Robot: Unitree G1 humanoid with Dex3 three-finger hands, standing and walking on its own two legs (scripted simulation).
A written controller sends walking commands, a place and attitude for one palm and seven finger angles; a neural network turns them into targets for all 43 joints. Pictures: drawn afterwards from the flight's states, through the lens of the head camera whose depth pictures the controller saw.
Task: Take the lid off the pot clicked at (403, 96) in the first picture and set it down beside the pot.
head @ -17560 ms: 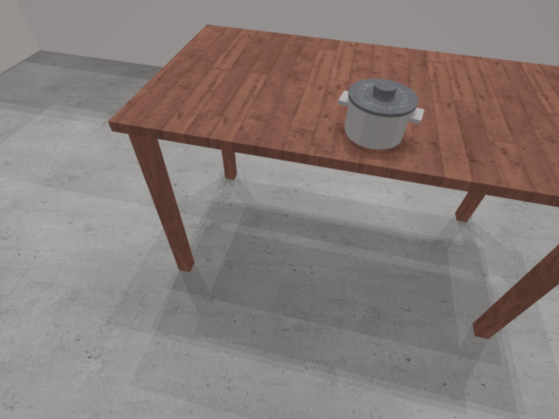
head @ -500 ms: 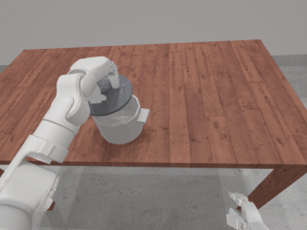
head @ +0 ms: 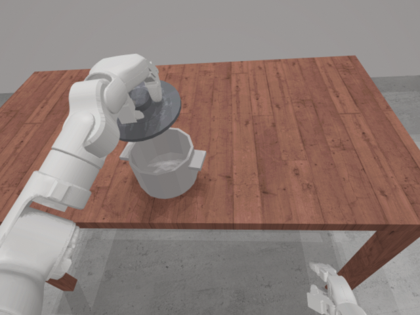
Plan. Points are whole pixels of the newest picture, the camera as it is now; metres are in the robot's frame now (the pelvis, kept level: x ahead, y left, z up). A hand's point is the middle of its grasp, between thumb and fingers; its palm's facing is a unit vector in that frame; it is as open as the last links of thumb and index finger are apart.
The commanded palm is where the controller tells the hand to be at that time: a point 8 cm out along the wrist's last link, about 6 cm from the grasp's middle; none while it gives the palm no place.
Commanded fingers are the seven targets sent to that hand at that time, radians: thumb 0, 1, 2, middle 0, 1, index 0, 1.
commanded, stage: lift the lid straight up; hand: left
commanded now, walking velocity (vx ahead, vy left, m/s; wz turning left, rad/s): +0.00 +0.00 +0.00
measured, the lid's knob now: (137, 100) +0.45 +0.16 +0.19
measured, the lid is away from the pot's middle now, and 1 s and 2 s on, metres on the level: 0.02 0.03 0.17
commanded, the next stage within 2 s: move the lid sideways beside the pot in 0.68 s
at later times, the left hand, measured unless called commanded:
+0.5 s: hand (123, 83) +0.42 +0.16 +0.26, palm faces -0.08 -0.07 -0.99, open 7.4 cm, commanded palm +0.39 +0.17 +0.32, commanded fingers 0.00 0.52 1.12 -0.82 -0.96 -0.94 -1.04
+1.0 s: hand (116, 80) +0.42 +0.17 +0.26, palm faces -0.08 -0.07 -0.99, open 7.3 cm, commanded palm +0.39 +0.19 +0.32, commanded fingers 0.00 0.52 1.12 -0.82 -0.96 -0.94 -1.04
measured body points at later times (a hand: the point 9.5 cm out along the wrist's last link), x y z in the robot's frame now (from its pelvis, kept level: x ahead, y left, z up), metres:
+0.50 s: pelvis -0.01 +0.00 +0.00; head +0.00 -0.05 +0.45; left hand +0.42 +0.16 +0.31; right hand +0.20 -0.22 -0.10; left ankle -0.01 +0.12 -0.74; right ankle +0.01 -0.15 -0.74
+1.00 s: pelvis -0.01 +0.00 +0.00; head +0.01 -0.04 +0.45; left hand +0.42 +0.17 +0.31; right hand +0.19 -0.23 -0.11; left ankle -0.01 +0.12 -0.74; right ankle +0.01 -0.15 -0.74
